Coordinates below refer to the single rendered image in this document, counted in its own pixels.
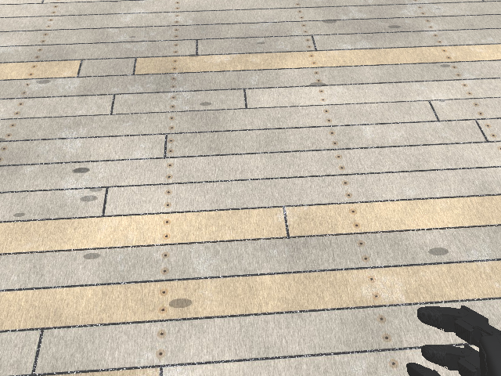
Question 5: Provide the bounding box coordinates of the robot right hand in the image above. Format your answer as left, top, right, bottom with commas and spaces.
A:
406, 305, 501, 376

